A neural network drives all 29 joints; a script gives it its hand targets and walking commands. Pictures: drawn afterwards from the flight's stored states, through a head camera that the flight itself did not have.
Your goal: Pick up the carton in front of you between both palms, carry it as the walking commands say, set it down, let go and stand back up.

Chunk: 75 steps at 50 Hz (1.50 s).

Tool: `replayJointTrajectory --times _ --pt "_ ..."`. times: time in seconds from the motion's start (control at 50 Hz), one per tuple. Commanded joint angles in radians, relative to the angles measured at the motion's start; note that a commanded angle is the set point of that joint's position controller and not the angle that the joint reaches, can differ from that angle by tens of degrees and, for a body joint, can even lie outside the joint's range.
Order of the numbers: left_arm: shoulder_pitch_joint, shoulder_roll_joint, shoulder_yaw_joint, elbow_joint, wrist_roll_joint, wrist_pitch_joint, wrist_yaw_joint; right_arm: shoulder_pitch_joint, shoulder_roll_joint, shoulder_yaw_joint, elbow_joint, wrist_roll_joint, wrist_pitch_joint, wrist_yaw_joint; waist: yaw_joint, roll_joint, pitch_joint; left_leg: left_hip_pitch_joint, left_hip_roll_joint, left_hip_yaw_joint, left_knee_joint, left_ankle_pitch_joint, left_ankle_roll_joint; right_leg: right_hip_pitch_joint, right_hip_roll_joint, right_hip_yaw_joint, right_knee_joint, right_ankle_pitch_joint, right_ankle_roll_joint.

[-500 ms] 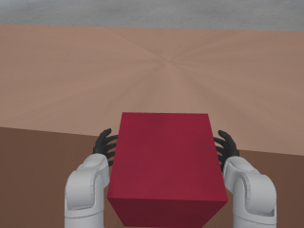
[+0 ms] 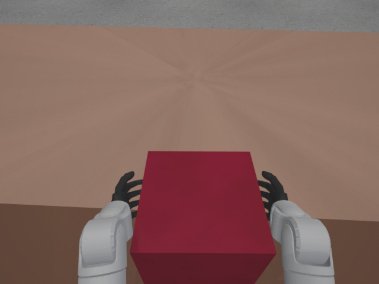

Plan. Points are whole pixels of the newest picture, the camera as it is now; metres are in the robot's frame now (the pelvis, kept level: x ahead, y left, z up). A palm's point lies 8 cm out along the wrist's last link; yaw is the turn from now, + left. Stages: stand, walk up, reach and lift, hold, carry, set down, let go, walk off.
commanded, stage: carry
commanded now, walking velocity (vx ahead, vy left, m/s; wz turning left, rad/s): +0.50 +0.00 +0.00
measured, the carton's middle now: (198, 225) +0.25 +0.00 -0.01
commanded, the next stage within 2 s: none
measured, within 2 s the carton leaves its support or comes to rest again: neither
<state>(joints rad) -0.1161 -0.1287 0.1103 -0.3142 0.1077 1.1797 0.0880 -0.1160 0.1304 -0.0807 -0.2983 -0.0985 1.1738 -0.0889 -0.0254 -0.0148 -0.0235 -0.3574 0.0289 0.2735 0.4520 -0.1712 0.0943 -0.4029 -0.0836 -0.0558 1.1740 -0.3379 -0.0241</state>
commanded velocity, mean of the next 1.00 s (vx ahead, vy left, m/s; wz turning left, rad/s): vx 0.50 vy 0.00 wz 0.00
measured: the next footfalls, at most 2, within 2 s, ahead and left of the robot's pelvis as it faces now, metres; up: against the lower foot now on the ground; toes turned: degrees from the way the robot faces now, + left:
right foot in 0.36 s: +0.45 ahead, -0.11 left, +0.00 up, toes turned -9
left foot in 0.86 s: +0.75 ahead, +0.09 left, -0.01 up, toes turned +10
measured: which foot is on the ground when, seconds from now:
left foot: down 0.00-0.36, up 0.38-0.84, down 0.86-1.00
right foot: up 0.00-0.34, down 0.36-0.86, up 0.88-1.00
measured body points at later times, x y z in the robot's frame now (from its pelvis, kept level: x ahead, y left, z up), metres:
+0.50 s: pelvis +0.34 -0.04 +0.00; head +0.36 -0.04 +0.45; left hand +0.61 +0.14 +0.07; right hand +0.64 -0.16 +0.06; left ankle +0.19 +0.06 -0.63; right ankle +0.41 -0.10 -0.74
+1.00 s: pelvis +0.66 +0.03 -0.02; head +0.71 +0.05 +0.43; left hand +1.04 +0.18 +0.06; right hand +1.03 -0.12 +0.07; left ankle +0.71 +0.08 -0.74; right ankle +0.54 -0.10 -0.64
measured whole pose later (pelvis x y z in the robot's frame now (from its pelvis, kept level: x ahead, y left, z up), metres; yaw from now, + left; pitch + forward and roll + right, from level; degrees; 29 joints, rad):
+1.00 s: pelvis +0.66 +0.03 -0.02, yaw +1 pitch +4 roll -1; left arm -0.65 0.02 0.18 0.10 0.05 1.21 0.12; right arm -0.63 0.02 -0.19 0.08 -0.06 1.20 -0.12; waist -0.03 -0.02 0.03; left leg -0.44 0.01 0.18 0.60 -0.15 0.13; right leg -0.44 -0.02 -0.03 1.25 -0.42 -0.05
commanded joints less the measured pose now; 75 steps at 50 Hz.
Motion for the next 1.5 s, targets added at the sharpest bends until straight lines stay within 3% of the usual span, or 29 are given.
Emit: replayJointTrajectory --times 0.0,0.16,0.26,0.32,0.34,0.36,0.38,0.4,0.46,0.56,0.74,0.82,0.84,0.86,0.88,0.9,0.94,0.96,1.08,1.2,1.26,1.28,1.3,1.32,1.34,1.36,1.38,1.42,1.48 --pt "-0.405 -0.991 -0.748 -0.079 -0.384 -0.036 -0.264 -0.444 1.003 0.734 -0.125 0.412 -0.033 0.268 0.013 0.099 -0.357 0.418 0.288 -0.352 -0.245 0.149 0.028 -0.184 -0.047 0.015 -0.060 0.085 -0.004" --pt "-0.382 -0.931 -0.773 -0.151 -0.371 -0.047 -0.235 -0.385 0.893 0.724 -0.170 0.408 -0.031 0.283 0.007 0.152 -0.207 0.452 0.217 -0.169 -0.272 0.289 0.030 -0.273 -0.014 -0.111 -0.460 0.249 0.036" --pt "-0.397 -0.834 -0.753 -0.181 -0.392 0.014 -0.237 -0.367 0.801 0.684 -0.176 0.377 0.015 0.256 0.004 0.167 -0.126 0.463 0.209 -0.118 -0.248 0.400 0.013 -0.179 0.023 -0.167 -0.639 0.321 -0.002" --pt "-0.392 -0.802 -0.727 -0.157 -0.394 0.043 -0.242 -0.397 0.770 0.674 -0.178 0.371 0.044 0.247 0.030 0.163 -0.201 0.441 0.176 -0.034 0.011 0.633 -0.035 0.096 0.099 -0.240 -0.708 0.271 -0.023" --pt "-0.395 -0.793 -0.715 -0.144 -0.393 0.049 -0.244 -0.411 0.761 0.673 -0.180 0.370 0.053 0.245 0.046 0.117 -0.268 0.339 0.136 -0.022 0.194 0.562 -0.061 0.301 0.104 -0.230 -0.714 0.203 -0.021" --pt "-0.400 -0.779 -0.702 -0.140 -0.392 0.056 -0.246 -0.433 0.757 0.674 -0.179 0.371 0.062 0.245 0.063 -0.030 -0.338 0.141 0.098 -0.042 0.448 0.279 -0.088 0.487 -0.112 0.084 -0.779 0.026 -0.059" --pt "-0.417 -0.789 -0.696 -0.108 -0.391 0.050 -0.253 -0.463 0.772 0.686 -0.206 0.376 0.069 0.242 0.066 -0.306 -0.397 -0.198 -0.050 -0.105 0.745 -0.210 -0.124 0.706 -0.357 0.544 -0.905 -0.042 -0.210" --pt "-0.415 -0.818 -0.699 -0.104 -0.409 0.049 -0.255 -0.479 0.783 0.686 -0.180 0.377 0.068 0.244 0.055 -0.263 -0.377 -0.280 -0.025 -0.243 0.885 -0.292 -0.094 0.661 -0.344 0.567 -0.954 0.117 -0.223" --pt "-0.515 -0.905 -0.727 -0.126 -0.429 0.029 -0.259 -0.535 0.876 0.704 -0.157 0.396 0.042 0.248 0.044 -0.020 -0.355 -0.276 0.088 -0.285 0.825 -0.158 -0.053 0.504 -0.272 0.258 -0.898 0.395 -0.155" --pt "-0.583 -0.885 -0.750 -0.107 -0.445 0.003 -0.263 -0.559 0.889 0.717 -0.096 0.372 0.002 0.229 0.042 -0.076 -0.328 -0.272 0.076 -0.211 0.559 -0.082 -0.075 0.439 -0.210 0.074 -0.953 0.307 -0.137" --pt "-0.841 -0.705 -0.669 0.085 -0.438 0.007 -0.218 -0.854 0.720 0.648 0.048 0.396 0.020 0.186 0.078 -0.127 -0.212 -0.234 0.017 -0.111 0.140 0.146 -0.046 0.461 -0.130 -0.048 -0.884 0.486 -0.128" --pt "-0.989 -0.742 -0.625 0.208 -0.452 0.022 -0.203 -0.965 0.733 0.562 0.192 0.409 0.032 0.184 0.008 -0.084 -0.290 0.062 -0.052 -0.053 0.021 0.136 -0.016 0.445 -0.096 -0.132 -0.583 0.714 -0.064" --pt "-1.026 -0.755 -0.616 0.237 -0.453 0.024 -0.200 -0.984 0.735 0.536 0.235 0.409 0.032 0.187 -0.025 -0.001 -0.373 0.275 -0.042 -0.074 0.023 0.086 -0.026 0.340 -0.048 -0.156 -0.360 0.578 -0.038" --pt "-1.056 -0.778 -0.605 0.268 -0.458 0.026 -0.198 -1.007 0.725 0.512 0.269 0.412 0.032 0.189 -0.028 0.162 -0.440 0.464 0.186 -0.423 0.012 -0.005 0.011 0.107 0.006 -0.129 -0.108 0.283 -0.008" --pt "-1.102 -0.811 -0.595 0.284 -0.461 0.026 -0.193 -1.053 0.738 0.501 0.298 0.414 0.027 0.194 -0.032 0.355 -0.474 0.633 0.372 -0.824 -0.109 -0.013 0.132 -0.210 0.156 -0.040 0.117 -0.180 0.010" --pt "-1.153 -0.836 -0.587 0.294 -0.463 0.022 -0.189 -1.092 0.788 0.503 0.311 0.440 0.021 0.198 -0.036 0.331 -0.470 0.618 0.351 -0.799 -0.098 0.031 0.163 -0.280 0.109 0.065 0.228 -0.173 -0.025" --pt "-1.240 -0.926 -0.582 0.288 -0.482 0.006 -0.185 -1.206 0.893 0.519 0.266 0.486 0.003 0.210 -0.025 0.124 -0.426 0.520 0.294 -0.611 -0.046 0.244 0.128 -0.316 0.046 0.079 0.188 -0.082 -0.048" --pt "-1.261 -0.957 -0.580 0.285 -0.485 -0.003 -0.181 -1.267 0.934 0.532 0.239 0.507 -0.005 0.214 -0.013 0.099 -0.424 0.473 0.277 -0.538 -0.045 0.318 0.111 -0.295 0.023 0.079 0.118 -0.038 -0.042" --pt "-1.206 -1.008 -0.575 0.264 -0.448 -0.034 -0.147 -1.276 0.997 0.547 0.198 0.514 -0.020 0.207 -0.032 0.118 -0.479 0.564 0.220 -0.370 0.005 0.595 0.110 -0.359 0.040 0.014 -0.128 0.042 -0.024" --pt "-1.185 -0.949 -0.614 0.161 -0.422 -0.028 -0.144 -1.201 0.952 0.586 0.131 0.491 -0.018 0.207 -0.080 0.133 -0.412 0.580 0.090 -0.226 0.067 0.717 0.064 -0.246 0.135 -0.109 -0.614 0.378 -0.020" --pt "-1.113 -0.890 -0.606 0.169 -0.401 -0.006 -0.156 -1.152 0.909 0.597 0.140 0.480 -0.006 0.205 -0.030 0.149 -0.427 0.502 0.089 -0.191 0.215 0.745 0.021 0.043 0.160 -0.128 -0.781 0.524 -0.064" --pt "-1.087 -0.871 -0.599 0.178 -0.393 0.000 -0.162 -1.146 0.900 0.606 0.153 0.480 -0.001 0.208 0.019 0.129 -0.459 0.432 0.079 -0.155 0.349 0.695 -0.005 0.211 0.136 -0.122 -0.819 0.600 -0.075" --pt "-1.071 -0.852 -0.588 0.184 -0.390 0.007 -0.171 -1.145 0.883 0.612 0.169 0.479 0.002 0.210 0.056 0.069 -0.476 0.268 0.055 -0.160 0.496 0.439 -0.024 0.388 0.030 -0.032 -0.778 0.697 -0.068" --pt "-1.073 -0.829 -0.573 0.204 -0.393 0.015 -0.179 -1.147 0.879 0.616 0.187 0.475 0.009 0.212 0.046 -0.103 -0.543 0.024 -0.005 -0.178 0.644 -0.152 -0.035 0.641 -0.181 0.200 -0.566 1.149 -0.097" --pt "-1.055 -0.796 -0.555 0.249 -0.376 0.017 -0.184 -1.132 0.894 0.603 0.205 0.476 0.023 0.210 0.091 -0.305 -0.646 -0.270 -0.114 -0.256 0.937 -0.437 -0.073 0.883 -0.316 0.505 -0.577 1.030 -0.297" --pt "-1.033 -0.828 -0.564 0.261 -0.400 0.018 -0.193 -1.143 0.886 0.597 0.196 0.467 0.026 0.206 0.109 -0.261 -0.668 -0.380 -0.075 -0.302 1.031 -0.434 -0.054 0.895 -0.320 0.565 -0.637 0.694 -0.330" --pt "-1.083 -0.874 -0.585 0.226 -0.427 0.014 -0.204 -1.187 0.905 0.602 0.185 0.463 0.024 0.205 0.117 -0.161 -0.592 -0.422 -0.042 -0.315 0.994 -0.373 -0.038 0.803 -0.256 0.511 -0.678 0.574 -0.289" --pt "-1.224 -0.944 -0.628 0.158 -0.488 0.008 -0.217 -1.228 0.932 0.590 0.166 0.454 0.009 0.194 0.095 -0.016 -0.481 -0.401 -0.014 -0.302 0.853 -0.266 -0.045 0.638 -0.215 0.402 -0.718 0.648 -0.236" --pt "-1.287 -0.982 -0.662 0.115 -0.550 -0.006 -0.225 -1.195 0.939 0.578 0.161 0.423 -0.008 0.169 0.078 -0.041 -0.482 -0.341 -0.006 -0.275 0.691 -0.220 -0.054 0.572 -0.171 0.304 -0.731 0.683 -0.188"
